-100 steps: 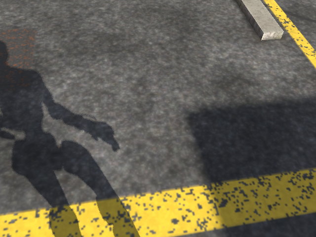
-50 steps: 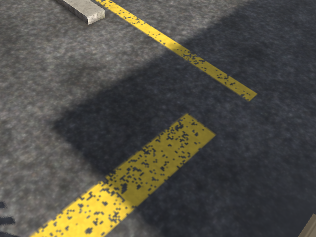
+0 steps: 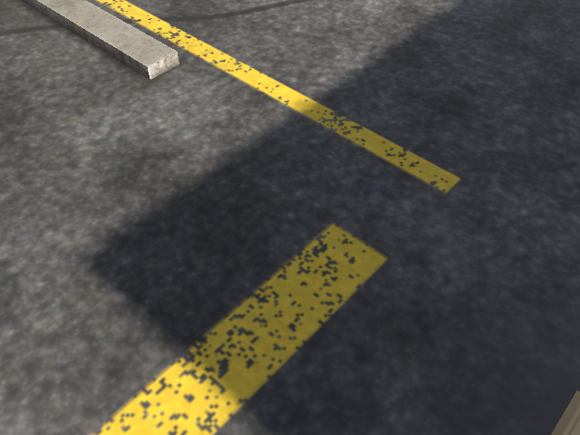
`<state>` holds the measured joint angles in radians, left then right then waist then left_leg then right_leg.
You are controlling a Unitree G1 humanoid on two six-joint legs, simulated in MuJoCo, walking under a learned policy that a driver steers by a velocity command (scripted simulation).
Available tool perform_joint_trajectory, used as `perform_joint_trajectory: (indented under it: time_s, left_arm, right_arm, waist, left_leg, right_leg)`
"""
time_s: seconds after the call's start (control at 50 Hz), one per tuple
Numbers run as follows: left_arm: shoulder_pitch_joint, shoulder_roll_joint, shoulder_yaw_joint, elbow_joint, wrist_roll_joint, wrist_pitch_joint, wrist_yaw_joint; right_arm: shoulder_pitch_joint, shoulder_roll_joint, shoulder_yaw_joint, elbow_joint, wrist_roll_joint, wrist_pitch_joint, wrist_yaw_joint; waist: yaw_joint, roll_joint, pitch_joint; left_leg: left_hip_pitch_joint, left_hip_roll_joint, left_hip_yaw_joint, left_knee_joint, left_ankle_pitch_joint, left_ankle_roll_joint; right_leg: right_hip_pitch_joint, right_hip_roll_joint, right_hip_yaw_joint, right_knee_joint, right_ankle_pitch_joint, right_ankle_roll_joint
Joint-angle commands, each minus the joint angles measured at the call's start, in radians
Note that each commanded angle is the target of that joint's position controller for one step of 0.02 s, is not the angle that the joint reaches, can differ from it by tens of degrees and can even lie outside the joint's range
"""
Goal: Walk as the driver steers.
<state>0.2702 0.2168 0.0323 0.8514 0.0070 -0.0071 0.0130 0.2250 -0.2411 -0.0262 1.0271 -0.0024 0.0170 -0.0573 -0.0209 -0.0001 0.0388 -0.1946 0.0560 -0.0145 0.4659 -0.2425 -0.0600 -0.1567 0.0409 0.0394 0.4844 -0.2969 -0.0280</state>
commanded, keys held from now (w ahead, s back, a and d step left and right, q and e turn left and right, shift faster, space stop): w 0.84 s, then w+q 0.16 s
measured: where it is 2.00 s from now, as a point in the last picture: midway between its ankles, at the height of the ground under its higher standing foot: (250, 326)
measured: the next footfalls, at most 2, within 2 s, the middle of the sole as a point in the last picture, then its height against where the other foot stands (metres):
right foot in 0.78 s outside the picture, level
left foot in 1.32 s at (212, 347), level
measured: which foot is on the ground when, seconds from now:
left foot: down 0.00-0.80, up 0.82-1.00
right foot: down 0.00-0.28, up 0.30-0.76, down 0.78-1.00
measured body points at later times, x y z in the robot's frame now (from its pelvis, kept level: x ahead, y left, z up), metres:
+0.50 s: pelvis +0.12 +0.07 +0.01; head +0.13 +0.09 +0.46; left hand +0.26 +0.34 -0.11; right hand +0.08 -0.18 -0.12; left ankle +0.05 +0.15 -0.74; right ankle +0.17 -0.10 -0.66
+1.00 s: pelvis +0.40 +0.03 +0.00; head +0.42 +0.03 +0.45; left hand +0.46 +0.30 -0.12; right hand +0.50 -0.24 -0.12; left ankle +0.42 +0.19 -0.65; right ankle +0.43 -0.06 -0.74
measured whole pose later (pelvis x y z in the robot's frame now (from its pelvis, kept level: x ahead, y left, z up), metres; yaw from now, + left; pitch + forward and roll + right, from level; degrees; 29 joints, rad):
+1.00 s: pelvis +0.40 +0.03 +0.00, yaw +4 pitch +0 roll -2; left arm 0.25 0.25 0.06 0.92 0.01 -0.11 -0.03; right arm 0.24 -0.28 -0.05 0.91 0.03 -0.07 -0.01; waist 0.01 0.05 0.04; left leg -0.59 0.11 -0.07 1.15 -0.27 0.04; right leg -0.16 0.07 -0.11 0.31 -0.14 -0.07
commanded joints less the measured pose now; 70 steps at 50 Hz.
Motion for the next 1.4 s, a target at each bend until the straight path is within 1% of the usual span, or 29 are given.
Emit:
perform_joint_trajectory:
  time_s: [0.02, 0.06, 0.1, 0.16, 0.2, 0.26, 0.28, 0.3, 0.32, 0.34, 0.38, 0.5, 0.68, 0.74, 0.78, 0.8, 0.82, 0.84, 0.88, 0.94, 1.02, 1.12, 1.22, 1.3, 1.32, 1.34, 1.36, 1.38, 1.4]
  left_arm:
    - [0.044, 0.099, 0.023, -0.015, -0.001, -0.007, 0.008]
    - [0.061, 0.147, 0.039, -0.008, -0.012, 0.0, 0.013]
    - [0.11, 0.199, 0.054, -0.004, -0.018, -0.011, 0.011]
    - [0.104, 0.191, 0.056, -0.002, -0.022, -0.05, 0.011]
    - [0.038, 0.193, 0.055, -0.021, -0.037, -0.053, 0.011]
    - [-0.012, 0.191, 0.051, -0.03, -0.037, -0.037, 0.006]
    - [-0.025, 0.143, 0.036, -0.039, -0.028, -0.041, 0.004]
    - [-0.035, 0.063, 0.013, -0.064, -0.011, -0.051, 0.0]
    - [-0.017, 0.072, 0.021, -0.087, -0.04, -0.068, 0.004]
    - [-0.025, 0.115, 0.026, -0.088, -0.063, -0.082, 0.001]
    - [-0.029, 0.143, 0.037, -0.065, -0.048, -0.095, -0.004]
    - [-0.15, 0.096, 0.036, -0.092, -0.024, -0.076, -0.021]
    - [-0.427, 0.081, 0.012, -0.194, -0.038, -0.094, -0.06]
    - [-0.331, 0.142, 0.036, -0.177, -0.034, -0.099, -0.063]
    - [-0.002, 0.22, 0.078, -0.083, -0.035, -0.092, -0.044]
    - [0.161, 0.31, 0.099, -0.048, -0.006, -0.087, -0.035]
    - [0.172, 0.258, 0.082, -0.029, -0.012, -0.082, -0.039]
    - [0.088, 0.193, 0.06, -0.03, -0.022, -0.083, -0.04]
    - [-0.073, 0.133, 0.041, -0.046, -0.013, -0.095, -0.043]
    - [-0.126, 0.094, 0.034, -0.022, 0.0, -0.118, -0.052]
    - [-0.085, 0.147, 0.046, 0.023, 0.008, -0.129, -0.032]
    - [-0.04, 0.185, 0.048, 0.037, 0.001, -0.121, -0.008]
    - [0.054, 0.215, 0.059, 0.071, -0.019, -0.079, -0.001]
    - [0.0, 0.258, 0.071, 0.042, -0.019, -0.04, 0.012]
    - [-0.002, 0.243, 0.064, 0.029, -0.017, -0.037, 0.017]
    - [0.082, 0.142, 0.029, -0.013, 0.009, -0.056, 0.009]
    - [0.091, 0.112, 0.009, -0.024, 0.004, -0.097, -0.01]
    - [-0.005, 0.208, 0.036, -0.028, -0.039, -0.12, -0.023]
    - [-0.036, 0.199, 0.032, -0.038, -0.052, -0.125, -0.022]
  right_arm:
    - [0.045, -0.098, -0.016, 0.003, 0.001, -0.005, -0.005]
    - [0.023, -0.096, -0.018, 0.004, 0.015, -0.006, -0.007]
    - [-0.052, -0.075, -0.012, -0.038, 0.022, -0.031, 0.003]
    - [-0.082, -0.091, -0.016, -0.071, 0.044, -0.083, 0.034]
    - [-0.065, -0.104, -0.019, -0.068, 0.04, -0.112, 0.055]
    - [0.168, -0.089, -0.036, 0.054, 0.023, -0.117, 0.065]
    - [0.26, -0.105, -0.044, 0.079, 0.021, -0.112, 0.064]
    - [0.365, -0.199, -0.061, 0.079, 0.022, -0.109, 0.055]
    - [0.37, -0.248, -0.061, 0.078, 0.006, -0.123, 0.069]
    - [0.252, -0.202, -0.044, 0.043, 0.009, -0.135, 0.073]
    - [0.117, -0.142, -0.024, -0.015, 0.003, -0.142, 0.083]
    - [0.216, -0.12, -0.005, -0.001, -0.002, -0.116, 0.061]
    - [0.291, -0.148, -0.017, 0.005, 0.015, -0.097, 0.039]
    - [0.256, -0.183, -0.034, -0.013, 0.009, -0.087, 0.036]
    - [0.218, -0.176, -0.031, -0.037, -0.004, -0.073, 0.037]
    - [0.306, -0.075, -0.002, -0.064, -0.015, -0.085, 0.048]
    - [0.356, -0.018, 0.017, -0.04, 0.006, -0.112, 0.059]
    - [0.247, -0.129, -0.014, -0.076, 0.037, -0.137, 0.066]
    - [0.114, -0.141, -0.024, -0.119, 0.057, -0.144, 0.056]
    - [0.179, -0.076, -0.03, -0.103, 0.037, -0.094, 0.045]
    - [0.079, -0.085, -0.038, -0.166, 0.026, -0.071, 0.039]
    - [-0.091, -0.062, -0.026, -0.232, 0.018, -0.089, 0.069]
    - [-0.225, -0.063, -0.019, -0.33, 0.022, -0.088, 0.106]
    - [-0.034, -0.148, -0.066, -0.335, 0.028, -0.078, 0.119]
    - [0.136, -0.214, -0.103, -0.295, 0.031, -0.074, 0.106]
    - [0.224, -0.344, -0.138, -0.287, 0.017, -0.068, 0.085]
    - [0.19, -0.326, -0.12, -0.324, 0.01, -0.075, 0.085]
    - [0.171, -0.242, -0.092, -0.328, -0.006, -0.08, 0.088]
    - [0.113, -0.197, -0.08, -0.33, -0.005, -0.084, 0.086]
  waist:
    - [0.0, -0.016, -0.024]
    - [0.023, -0.065, 0.023]
    - [0.063, -0.178, 0.108]
    - [0.055, -0.184, 0.151]
    - [0.021, -0.118, 0.103]
    - [-0.081, -0.071, -0.006]
    - [-0.118, -0.006, -0.024]
    - [-0.137, 0.253, -0.063]
    - [-0.11, 0.315, -0.049]
    - [-0.063, 0.178, 0.049]
    - [-0.018, 0.081, 0.082]
    - [-0.037, 0.077, 0.059]
    - [-0.063, 0.076, 0.119]
    - [0.024, 0.118, 0.011]
    - [0.185, 0.124, -0.194]
    - [0.166, -0.069, -0.374]
    - [0.138, -0.227, -0.493]
    - [0.14, -0.162, -0.314]
    - [0.069, -0.013, -0.088]
    - [-0.009, -0.059, -0.041]
    - [-0.008, -0.051, 0.025]
    - [0.052, -0.021, 0.037]
    - [0.096, -0.015, 0.061]
    - [-0.039, -0.072, -0.086]
    - [-0.121, -0.038, -0.176]
    - [-0.09, 0.187, -0.296]
    - [-0.053, 0.233, -0.445]
    - [-0.093, 0.119, -0.394]
    - [-0.063, 0.073, -0.277]
  left_leg:
    - [0.034, -0.014, 0.021, -0.047, 0.046, 0.023]
    - [-0.056, -0.071, 0.085, 0.06, -0.195, 0.04]
    - [-0.238, -0.079, 0.082, 0.233, -0.239, 0.065]
    - [-0.42, 0.025, -0.036, 0.405, -0.301, 0.133]
    - [-0.339, 0.038, -0.017, 0.262, -0.253, 0.148]
    - [0.168, -0.092, 0.116, 0.037, 0.064, 0.09]
    - [0.287, -0.037, 0.022, -0.012, 0.018, 0.097]
    - [0.371, 0.203, -0.353, -0.185, -0.128, 0.185]
    - [0.346, 0.344, -0.71, -0.321, -0.316, 0.32]
    - [0.281, 0.353, -0.683, -0.335, -0.424, 0.33]
    - [0.219, 0.256, -0.454, -0.335, -0.256, 0.26]
    - [0.219, 0.141, -0.135, -0.341, 0.338, 0.23]
    - [0.273, 0.181, -0.051, -0.345, 0.417, 0.228]
    - [0.352, 0.199, -0.036, -0.175, 0.842, 0.203]
    - [0.188, 0.138, 0.0, 0.215, 0.928, 0.159]
    - [-0.198, 0.009, 0.029, 0.603, 0.468, 0.11]
    - [-0.399, -0.131, -0.077, 0.865, -0.294, 0.089]
    - [-0.5, -0.064, -0.136, 0.946, -0.276, 0.113]
    - [-0.472, 0.035, -0.086, 0.856, -0.113, 0.123]
    - [-0.329, 0.092, -0.095, 0.743, -0.044, 0.107]
    - [-0.451, 0.102, -0.114, 0.613, 0.096, 0.074]
    - [-0.446, 0.073, -0.03, 0.295, 0.349, 0.074]
    - [-0.544, 0.052, 0.021, 0.168, 0.238, 0.113]
    - [-0.231, -0.08, 0.13, 0.134, 0.075, 0.192]
    - [0.035, -0.106, 0.096, 0.087, 0.12, 0.234]
    - [0.424, 0.157, -0.334, 0.076, 0.185, 0.376]
    - [0.58, 0.338, -0.798, -0.108, 0.274, 0.516]
    - [0.536, 0.31, -0.639, -0.112, 0.441, 0.452]
    - [0.396, 0.274, -0.449, -0.083, 0.605, 0.408]
  right_leg:
    - [-0.04, -0.054, 0.049, -0.112, 0.127, -0.008]
    - [-0.073, -0.076, 0.112, -0.168, -0.309, -0.057]
    - [-0.076, -0.232, 0.35, -0.31, -0.566, -0.156]
    - [0.001, -0.364, 0.5, -0.364, -0.417, -0.237]
    - [0.024, -0.323, 0.378, -0.333, -0.26, -0.188]
    - [-0.21, -0.163, 0.145, -0.17, -0.124, -0.111]
    - [-0.299, -0.105, 0.074, 0.004, -0.06, -0.071]
    - [-0.442, -0.006, -0.053, 0.381, -0.133, 0.009]
    - [-0.581, 0.03, 0.029, 0.6, -0.271, 0.007]
    - [-0.666, -0.053, 0.085, 0.707, -0.202, -0.015]
    - [-0.661, -0.129, 0.058, 0.683, 0.001, -0.04]
    - [-0.619, -0.149, -0.039, 0.466, 0.209, 0.021]
    - [-0.506, -0.087, -0.068, 0.05, 0.348, -0.01]
    - [-0.329, -0.025, -0.098, 0.037, 0.255, -0.063]
    - [0.135, -0.036, -0.071, 0.037, 0.273, -0.134]
    - [0.567, -0.304, 0.315, 0.054, 0.16, -0.266]
    - [0.667, -0.453, 0.728, -0.14, 0.0, -0.362]
    - [0.514, -0.405, 0.643, -0.196, -0.062, -0.304]
    - [0.166, -0.34, 0.34, -0.27, 0.103, -0.234]
    - [-0.044, -0.269, 0.141, -0.354, 0.189, -0.198]
    - [-0.079, -0.266, 0.011, -0.41, 0.261, -0.203]
    - [-0.001, -0.241, -0.132, -0.407, 0.335, -0.158]
    - [0.241, -0.315, -0.168, -0.31, 0.435, -0.135]
    - [0.261, -0.304, -0.237, 0.058, 0.974, -0.076]
    - [0.127, -0.26, -0.258, 0.301, 0.903, -0.038]
    - [-0.274, -0.141, -0.261, 0.695, 0.362, 0.028]
    - [-0.497, 0.027, -0.053, 0.93, -0.311, 0.058]
    - [-0.561, -0.043, 0.052, 0.967, -0.267, 0.036]
    - [-0.563, -0.091, 0.032, 0.908, -0.199, 0.022]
